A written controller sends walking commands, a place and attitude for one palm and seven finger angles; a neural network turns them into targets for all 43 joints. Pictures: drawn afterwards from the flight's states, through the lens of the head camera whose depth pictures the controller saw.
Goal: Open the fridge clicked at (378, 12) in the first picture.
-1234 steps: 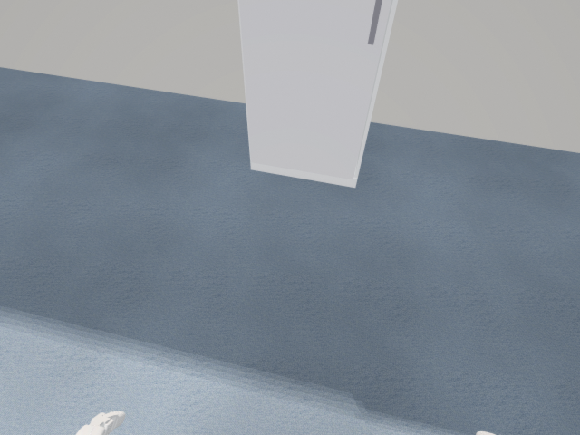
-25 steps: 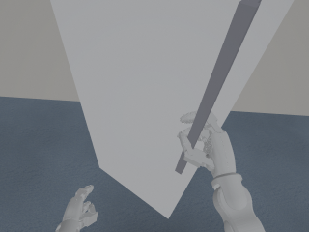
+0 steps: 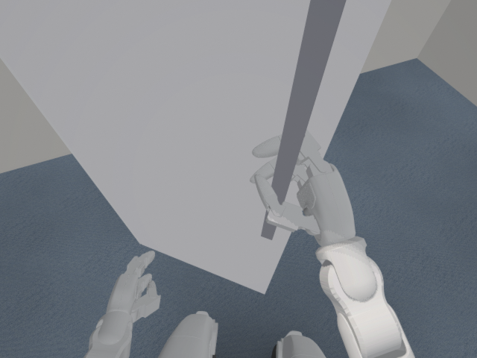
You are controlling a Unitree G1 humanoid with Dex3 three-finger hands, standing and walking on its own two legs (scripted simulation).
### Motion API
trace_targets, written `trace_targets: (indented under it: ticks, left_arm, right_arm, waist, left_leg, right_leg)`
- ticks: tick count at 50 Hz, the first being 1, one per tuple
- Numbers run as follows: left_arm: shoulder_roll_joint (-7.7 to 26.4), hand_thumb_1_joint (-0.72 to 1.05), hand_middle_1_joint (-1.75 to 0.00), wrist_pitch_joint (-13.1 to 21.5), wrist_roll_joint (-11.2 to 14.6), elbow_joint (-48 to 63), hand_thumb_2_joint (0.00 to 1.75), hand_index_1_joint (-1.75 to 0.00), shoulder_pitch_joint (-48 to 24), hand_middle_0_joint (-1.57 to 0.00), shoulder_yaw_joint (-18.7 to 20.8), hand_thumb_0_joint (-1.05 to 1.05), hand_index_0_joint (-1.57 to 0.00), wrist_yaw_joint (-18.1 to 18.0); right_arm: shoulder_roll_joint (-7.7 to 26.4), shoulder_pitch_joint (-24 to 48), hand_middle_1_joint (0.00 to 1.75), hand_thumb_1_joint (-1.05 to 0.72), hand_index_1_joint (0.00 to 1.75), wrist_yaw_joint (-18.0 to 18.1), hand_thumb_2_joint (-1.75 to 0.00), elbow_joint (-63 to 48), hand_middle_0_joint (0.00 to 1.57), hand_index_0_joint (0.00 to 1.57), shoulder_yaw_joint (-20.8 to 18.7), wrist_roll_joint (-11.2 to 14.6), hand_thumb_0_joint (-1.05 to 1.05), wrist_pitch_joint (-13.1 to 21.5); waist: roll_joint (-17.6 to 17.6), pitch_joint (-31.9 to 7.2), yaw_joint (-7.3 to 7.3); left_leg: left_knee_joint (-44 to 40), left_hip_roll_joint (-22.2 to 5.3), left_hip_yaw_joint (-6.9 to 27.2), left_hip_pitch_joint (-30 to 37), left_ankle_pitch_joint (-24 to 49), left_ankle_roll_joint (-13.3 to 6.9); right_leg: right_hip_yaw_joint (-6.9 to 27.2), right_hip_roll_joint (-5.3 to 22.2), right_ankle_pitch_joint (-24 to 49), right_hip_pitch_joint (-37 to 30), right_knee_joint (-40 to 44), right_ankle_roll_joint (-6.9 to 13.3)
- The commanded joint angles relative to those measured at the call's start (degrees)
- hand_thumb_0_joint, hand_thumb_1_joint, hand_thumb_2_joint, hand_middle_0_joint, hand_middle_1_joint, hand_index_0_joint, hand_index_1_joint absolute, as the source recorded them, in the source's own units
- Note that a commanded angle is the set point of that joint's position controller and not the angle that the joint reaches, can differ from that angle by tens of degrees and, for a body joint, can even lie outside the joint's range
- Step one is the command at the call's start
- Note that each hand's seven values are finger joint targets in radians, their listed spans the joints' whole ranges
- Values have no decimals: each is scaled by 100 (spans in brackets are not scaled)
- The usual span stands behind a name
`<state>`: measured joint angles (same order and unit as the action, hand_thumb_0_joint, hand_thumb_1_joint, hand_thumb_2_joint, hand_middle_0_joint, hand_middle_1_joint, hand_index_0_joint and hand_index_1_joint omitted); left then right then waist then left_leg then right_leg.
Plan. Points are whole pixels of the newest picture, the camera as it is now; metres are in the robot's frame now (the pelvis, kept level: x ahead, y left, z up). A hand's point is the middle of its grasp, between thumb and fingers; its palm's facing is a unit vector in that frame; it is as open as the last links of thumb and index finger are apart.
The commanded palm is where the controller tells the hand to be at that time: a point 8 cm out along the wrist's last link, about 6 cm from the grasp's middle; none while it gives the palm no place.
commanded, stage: walk backward, drawing the door open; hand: right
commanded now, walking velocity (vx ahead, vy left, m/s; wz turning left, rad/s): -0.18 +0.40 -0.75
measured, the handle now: (293, 141) +0.33 -0.01 +0.22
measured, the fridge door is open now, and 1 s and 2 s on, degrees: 44 68 70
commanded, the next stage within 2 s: stop walking and hold the door back in 1.00 s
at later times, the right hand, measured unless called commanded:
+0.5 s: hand (225, 253) +0.21 +0.05 +0.16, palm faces +0.18 +0.97 -0.16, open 6.4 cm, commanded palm +0.17 +0.01 +0.17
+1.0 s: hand (114, 335) +0.13 +0.14 +0.17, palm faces +0.64 +0.75 -0.17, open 6.2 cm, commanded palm +0.07 +0.12 +0.17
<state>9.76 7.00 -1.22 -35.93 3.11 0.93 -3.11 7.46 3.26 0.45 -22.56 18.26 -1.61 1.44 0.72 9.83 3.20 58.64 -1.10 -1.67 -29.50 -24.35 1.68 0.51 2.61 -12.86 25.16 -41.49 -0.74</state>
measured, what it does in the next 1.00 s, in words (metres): steps to the left, turning right: left foot, then right foot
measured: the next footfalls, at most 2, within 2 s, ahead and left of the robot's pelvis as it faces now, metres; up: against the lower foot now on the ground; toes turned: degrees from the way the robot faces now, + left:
left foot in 0.12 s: +0.08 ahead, +0.19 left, +0.00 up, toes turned -7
right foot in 0.36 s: -0.06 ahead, +0.01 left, +0.00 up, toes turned -26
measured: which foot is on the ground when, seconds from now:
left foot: up 0.00-0.10, down 0.12-0.36, up 0.38-0.54, down 0.56-0.80, up 0.82-1.00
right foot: down 0.00-0.10, up 0.12-0.34, down 0.36-0.56, up 0.58-0.80, down 0.82-1.00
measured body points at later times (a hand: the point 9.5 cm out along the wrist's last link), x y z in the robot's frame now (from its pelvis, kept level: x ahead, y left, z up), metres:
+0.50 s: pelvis -0.05 +0.21 +0.02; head +0.04 +0.18 +0.45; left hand +0.22 +0.32 -0.09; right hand +0.20 +0.00 +0.17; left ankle +0.04 +0.28 -0.67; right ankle -0.10 +0.03 -0.71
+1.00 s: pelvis -0.02 +0.41 +0.02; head +0.04 +0.36 +0.47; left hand +0.26 +0.46 -0.08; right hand +0.09 +0.10 +0.18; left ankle +0.13 +0.50 -0.68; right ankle -0.11 +0.26 -0.71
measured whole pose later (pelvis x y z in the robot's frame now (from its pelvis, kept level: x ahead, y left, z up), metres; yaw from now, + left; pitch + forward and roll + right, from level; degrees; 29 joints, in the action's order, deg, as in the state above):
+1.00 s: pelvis -0.02 +0.41 +0.02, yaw -42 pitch -2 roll +3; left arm 10.4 3.2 -0.6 -34.9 7.5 0.9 -2.0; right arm 11.7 -1.8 3.1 -22.5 3.7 0.3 1.8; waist 3.1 11.1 -1.3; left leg 42.9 0.2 0.5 -23.2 -19.4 1.6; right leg 4.2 8.6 -14.0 16.8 -32.1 -5.5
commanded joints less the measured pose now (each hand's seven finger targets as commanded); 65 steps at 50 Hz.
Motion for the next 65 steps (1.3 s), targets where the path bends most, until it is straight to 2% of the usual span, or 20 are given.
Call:
trace_targets:
  ticks: [1, 3, 6, 9, 14, 16, 18, 19, 25, 27, 29, 38, 41, 46, 49, 52, 54, 58, 63, 65]
  left_arm:
    - [891, 90, -30, 182, 3, 1028, 90, -30, -917, -20, 244, 0, -20, 162]
    - [729, 90, -30, 110, 66, 871, 90, -30, -1065, -20, 174, 0, -20, 153]
    - [321, 90, -30, 194, 297, 911, 90, -30, -670, -20, 235, 0, -20, 66]
    - [250, 90, -30, 152, 141, 914, 90, -30, -482, -20, 151, 0, -20, -31]
    - [275, 90, -30, 86, 45, 975, 90, -30, -407, -20, 53, 0, -20, -117]
    - [463, 90, -30, 59, 64, 995, 90, -30, -151, -20, 150, 0, -20, -107]
    - [890, 90, -30, 30, -51, 1208, 90, -30, -211, -20, 328, 0, -20, -62]
    - [914, 90, -30, -16, -96, 1128, 90, -30, -207, -20, 269, 0, -20, -3]
    - [797, 90, -30, 93, 156, 1012, 90, -30, -608, -20, 328, 0, -20, 180]
    - [604, 90, -30, 34, 349, 1062, 90, -30, -350, -20, 282, 0, -20, 181]
    - [340, 90, -30, 69, 298, 1203, 90, -30, -609, -20, 167, 0, -20, 73]
    - [499, 90, -30, -125, 83, 1048, 90, -30, -130, -20, 93, 0, -20, -83]
    - [918, 90, -30, -175, -86, 1227, 90, -30, -58, -20, 205, 0, -20, -120]
    - [962, 90, -30, -77, -3, 928, 90, -30, -392, -20, 347, 0, -20, 13]
    - [832, 90, -30, -33, 178, 974, 90, -30, -259, -20, 330, 0, -20, 39]
    - [480, 90, -30, -47, 308, 1085, 90, -30, -263, -20, 252, 0, -20, 0]
    - [335, 90, -30, 45, 171, 940, 90, -30, -396, -20, 113, 0, -20, -106]
    - [516, 90, -30, -141, 161, 734, 90, -30, -259, -20, 38, 0, -20, -234]
    - [789, 90, -30, -376, 164, 587, 90, -30, -61, -20, -82, 0, -20, -340]
    - [1056, 90, -30, -473, 169, 645, 90, -30, -109, -20, -36, 0, -20, -308]
  right_arm:
    - [-269, 1233, 140, -90, 140, 121, -90, -2020, 45, 45, -286, 91, 0, 651]
    - [-204, 1114, 140, -90, 140, 233, -90, -1826, 45, 45, -438, 86, 0, 629]
    - [386, 1145, 140, -90, 140, 356, -90, -2091, 45, 45, -992, 24, 0, 394]
    - [112, 1048, 140, -90, 140, 283, -90, -2053, 45, 45, -755, 19, 0, 418]
    - [3, 1071, 140, -90, 140, 222, -90, -1923, 45, 45, -732, 72, 0, 660]
    - [-74, 1193, 140, -90, 140, 204, -90, -1796, 45, 45, -532, 97, 0, 683]
    - [-323, 1344, 140, -90, 140, 132, -90, -1757, 45, 45, -318, 24, 0, 761]
    - [-124, 1333, 140, -90, 140, 116, -90, -1392, 45, 45, -544, -191, 0, 817]
    - [-87, 1209, 140, -90, 140, 176, -90, -1504, 45, 45, -829, 73, 0, 689]
    - [137, 1357, 140, -90, 140, 248, -90, -1657, 45, 45, -932, 81, 0, 617]
    - [900, 1389, 140, -90, 140, 378, -90, -2115, 45, 45, -1654, 93, 0, 554]
    - [505, 906, 140, -90, 140, 373, -90, -2059, 45, 45, -1452, 306, 0, 620]
    - [579, 1066, 140, -90, 140, 312, -90, -1785, 45, 45, -1357, -18, 0, 761]
    - [623, 981, 140, -90, 140, 209, -90, -1980, 45, 45, -1629, 105, 0, 696]
    - [575, 638, 140, -90, 140, 319, -90, -1779, 45, 45, -1734, 246, 0, 630]
    - [1268, 522, 140, -90, 140, 480, -90, -2099, 45, 45, -2275, 270, 0, 572]
    - [1549, 573, 140, -90, 140, 605, -90, -2385, 45, 45, -2766, 346, 0, 594]
    - [1448, 826, 140, -90, 140, 723, -90, -869, 45, 45, -2889, 421, 0, 342]
    - [1353, 2814, 140, -90, 140, 732, -90, 810, 45, 45, -2399, 423, 0, 350]
    - [1175, 3453, 140, -90, 140, 703, -90, 1126, 45, 45, -2093, 432, 0, 443]
  waist:
    - [863, -1975, -244]
    - [1417, -1778, -423]
    - [-2244, -2577, -596]
    - [-1395, -2517, -234]
    - [-1338, -2391, -163]
    - [-849, -2381, 23]
    - [1368, -2355, 7]
    - [772, -2269, -74]
    - [1167, -2368, -360]
    - [-562, -2664, -275]
    - [-2590, -2601, -534]
    - [-755, -2424, -128]
    - [1361, -2144, -173]
    - [1318, -1876, -405]
    - [1368, -2225, -378]
    - [-1560, -2382, -336]
    - [-1749, -2240, -525]
    - [-1027, -2544, -374]
    - [-1087, -2485, -356]
    - [12, -2234, -355]
  left_leg:
    - [-272, -140, 797, 1042, 102, 57]
    - [-2375, -39, 492, 2646, 135, -165]
    - [-4390, -1840, 2074, 1877, 280, -1576]
    - [-3148, -1511, 472, 2515, 3797, -1352]
    - [-2675, -1211, -167, 2757, 4584, -1191]
    - [-1924, -1130, -271, 1779, 3787, -893]
    - [-180, -134, -174, -663, -192, -80]
    - [245, -231, 552, -690, -420, -36]
    - [-2532, -114, 320, 2043, 815, -120]
    - [-3753, -304, 24, 2647, 1785, -220]
    - [-4124, -1686, 1432, 2124, 2139, -1148]
    - [-2615, -1124, -141, 1889, 2821, -916]
    - [204, -216, 448, -731, -437, 51]
    - [-836, -209, 656, 324, 461, 0]
    - [-2778, 222, 17, 2036, 687, 26]
    - [-4043, -1099, 730, 2567, 1714, -523]
    - [-3888, -1964, 839, 1965, 3022, -1227]
    - [-3009, -1974, 726, 2478, 4514, -1177]
    - [-3193, -1857, 886, 1914, 2253, -589]
    - [-2302, -1120, 385, 1010, 753, -201]
  right_leg:
    - [2294, 1711, -619, -229, 2417, 795]
    - [1331, 1214, -1164, 761, 2037, 385]
    - [-197, -509, -2535, 294, -2700, -272]
    - [-324, -121, -2193, 527, -2822, -159]
    - [-826, -121, -1512, -270, -22, -136]
    - [-450, 264, -238, -1553, 1187, 44]
    - [3032, 2829, 4675, -3260, 1900, 1157]
    - [3204, 3097, 4896, -3138, 1852, 1398]
    - [740, 1524, 2092, -1427, 1270, 388]
    - [28, 438, 39, -1330, 295, 89]
    - [-187, -393, -2438, -248, -2422, -11]
    - [-572, 32, -1048, -1368, 839, 14]
    - [4136, 3288, 3196, -2880, 2413, 1440]
    - [1204, 1887, 2567, -1998, 1742, 664]
    - [917, 1292, 1296, -1517, 1641, 372]
    - [-458, -196, -1504, -435, -649, -122]
    - [-215, -116, -2481, 133, -2620, -45]
    - [-376, -9, -2067, 43, -1590, -106]
    - [-379, -315, -1045, -1186, 932, 142]
    - [601, 442, -1037, -1662, 2151, 584]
